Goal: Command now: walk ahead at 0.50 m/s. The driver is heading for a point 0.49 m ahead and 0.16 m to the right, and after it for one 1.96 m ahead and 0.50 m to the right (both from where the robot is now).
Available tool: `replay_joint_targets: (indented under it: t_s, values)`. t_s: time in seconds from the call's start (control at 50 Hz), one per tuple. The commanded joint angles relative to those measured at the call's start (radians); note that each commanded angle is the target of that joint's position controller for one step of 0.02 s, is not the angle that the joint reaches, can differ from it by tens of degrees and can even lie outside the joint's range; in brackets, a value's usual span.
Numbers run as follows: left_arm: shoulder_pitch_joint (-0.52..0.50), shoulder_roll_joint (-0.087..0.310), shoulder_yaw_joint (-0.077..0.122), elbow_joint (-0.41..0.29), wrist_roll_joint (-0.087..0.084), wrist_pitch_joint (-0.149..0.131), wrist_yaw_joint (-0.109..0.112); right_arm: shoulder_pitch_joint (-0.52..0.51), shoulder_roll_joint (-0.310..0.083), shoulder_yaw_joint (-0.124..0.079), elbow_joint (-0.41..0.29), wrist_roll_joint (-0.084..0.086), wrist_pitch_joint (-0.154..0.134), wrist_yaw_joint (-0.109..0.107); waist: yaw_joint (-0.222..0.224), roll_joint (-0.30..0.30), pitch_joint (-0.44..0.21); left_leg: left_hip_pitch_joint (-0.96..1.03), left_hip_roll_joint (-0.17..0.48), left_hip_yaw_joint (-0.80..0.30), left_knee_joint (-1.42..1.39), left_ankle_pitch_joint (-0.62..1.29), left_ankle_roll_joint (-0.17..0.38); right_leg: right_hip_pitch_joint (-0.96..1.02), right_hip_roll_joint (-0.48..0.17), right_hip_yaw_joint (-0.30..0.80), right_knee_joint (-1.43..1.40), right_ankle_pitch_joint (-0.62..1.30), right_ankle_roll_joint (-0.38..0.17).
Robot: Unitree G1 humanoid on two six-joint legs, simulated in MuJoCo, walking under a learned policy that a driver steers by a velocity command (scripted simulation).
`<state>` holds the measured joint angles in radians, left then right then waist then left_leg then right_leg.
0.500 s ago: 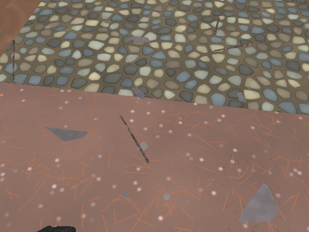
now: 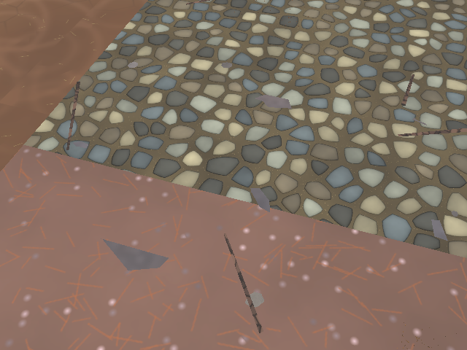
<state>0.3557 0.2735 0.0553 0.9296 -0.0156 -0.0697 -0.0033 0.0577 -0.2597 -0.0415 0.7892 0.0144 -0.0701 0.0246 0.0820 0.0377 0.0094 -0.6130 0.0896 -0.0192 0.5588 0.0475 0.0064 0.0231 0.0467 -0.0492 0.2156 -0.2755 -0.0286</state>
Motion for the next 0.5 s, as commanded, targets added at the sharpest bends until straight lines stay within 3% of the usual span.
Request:
replay_joint_targets:
  t_s: [0.02, 0.04, 0.06, 0.08, 0.1, 0.12, 0.14, 0.16, 0.18, 0.2, 0.24, 0.32, 0.4, 0.5]
  values:
    - [0.020, 0.183, 0.045, -0.020, -0.007, 0.008, 0.010, -0.093, -0.092, -0.019, -0.089, 0.003, -0.023, 0.015, -0.026, -0.109, 0.055, 0.004, -0.014, 0.004, -0.050, -0.071, 0.033, 0.025, -0.316, 0.135, -0.002, 0.360, -0.145]
    - [0.007, 0.190, 0.047, -0.020, -0.007, 0.012, 0.012, -0.055, -0.108, -0.025, -0.080, 0.002, -0.025, 0.016, -0.052, -0.120, 0.033, 0.067, -0.033, 0.020, -0.060, -0.108, 0.048, 0.039, -0.315, 0.130, 0.044, 0.462, -0.134]
    - [-0.015, 0.192, 0.047, -0.023, -0.009, 0.018, 0.014, 0.034, -0.132, -0.040, -0.054, -0.001, -0.026, 0.014, -0.106, -0.122, -0.020, 0.199, -0.064, 0.052, -0.084, -0.116, 0.069, 0.032, -0.288, 0.102, 0.149, 0.620, -0.114]
    - [-0.013, 0.163, 0.036, -0.027, -0.002, 0.022, 0.016, 0.195, -0.181, -0.066, -0.003, -0.005, -0.026, 0.005, -0.173, -0.098, -0.126, 0.434, -0.068, 0.055, -0.076, -0.099, 0.100, -0.038, -0.232, 0.060, 0.341, 0.664, -0.086]
    - [0.009, 0.108, 0.013, -0.053, 0.025, 0.021, 0.018, 0.369, -0.259, -0.086, 0.028, -0.015, -0.021, -0.005, -0.220, 0.047, -0.283, 0.735, 0.131, -0.180, -0.047, -0.075, 0.165, -0.248, -0.161, 0.009, 0.676, 0.357, -0.046]
    - [0.126, -0.001, -0.016, -0.057, 0.015, -0.003, 0.007, 0.387, -0.305, -0.092, 0.049, -0.012, -0.016, 0.002, -0.145, 0.307, -0.375, 1.002, 0.301, -0.649, -0.193, -0.316, 0.318, -0.628, 0.021, 0.060, 0.967, -0.284, 0.004]
    - [0.051, 0.115, 0.008, -0.046, -0.011, -0.023, 0.001, 0.363, -0.200, -0.065, 0.033, -0.002, -0.018, 0.003, -0.191, 0.169, -0.312, 0.959, 0.284, -0.650, -0.250, -0.457, 0.280, -0.742, -0.035, 0.180, 1.072, -0.312, -0.010]
    - [-0.040, 0.155, 0.021, -0.071, -0.034, -0.034, -0.001, 0.279, -0.166, -0.053, 0.016, -0.011, -0.022, -0.003, -0.182, 0.115, -0.169, 0.818, 0.266, -0.491, -0.262, -0.311, 0.239, -0.781, -0.072, 0.168, 1.076, -0.225, -0.021]
    - [-0.070, 0.144, 0.021, -0.071, -0.029, -0.032, 0.007, 0.201, -0.146, -0.045, 0.003, -0.021, -0.025, -0.005, -0.144, 0.032, -0.108, 0.680, 0.235, -0.362, -0.269, -0.077, 0.218, -0.725, -0.117, 0.147, 1.038, -0.146, -0.011]
    - [-0.077, 0.135, 0.028, -0.065, -0.014, -0.022, 0.014, 0.150, -0.115, -0.037, 0.001, -0.028, -0.029, -0.003, -0.115, 0.017, -0.063, 0.574, 0.202, -0.251, -0.278, 0.125, 0.206, -0.673, -0.138, 0.146, 0.985, -0.112, 0.003]
    - [-0.014, 0.094, 0.030, -0.044, -0.012, 0.012, 0.019, 0.117, -0.087, -0.031, 0.014, -0.041, -0.040, -0.002, -0.062, 0.052, -0.069, 0.468, 0.170, -0.115, -0.297, 0.342, 0.192, -0.549, -0.152, 0.151, 0.934, -0.080, 0.022]
    - [-0.066, 0.062, 0.028, -0.093, 0.003, 0.046, 0.023, 0.080, -0.134, -0.043, 0.031, -0.038, -0.033, -0.032, -0.040, 0.048, -0.039, 0.418, 0.159, 0.042, -0.336, 0.449, 0.204, -0.573, -0.142, 0.115, 0.769, 0.070, 0.055]
    - [-0.167, 0.049, 0.023, -0.146, 0.007, 0.049, -0.001, 0.083, -0.157, -0.047, 0.044, -0.030, -0.001, -0.062, -0.081, 0.044, -0.050, 0.464, 0.143, 0.139, -0.334, 0.385, 0.187, -0.528, -0.134, 0.058, 0.554, 0.246, 0.053]
    - [-0.226, 0.077, 0.038, -0.213, 0.010, 0.063, -0.031, 0.092, -0.183, -0.060, 0.061, -0.004, 0.043, -0.071, -0.095, 0.042, -0.034, 0.583, 0.198, 0.142, -0.224, 0.345, 0.168, -0.543, -0.114, 0.024, 0.446, 0.132, 0.014]
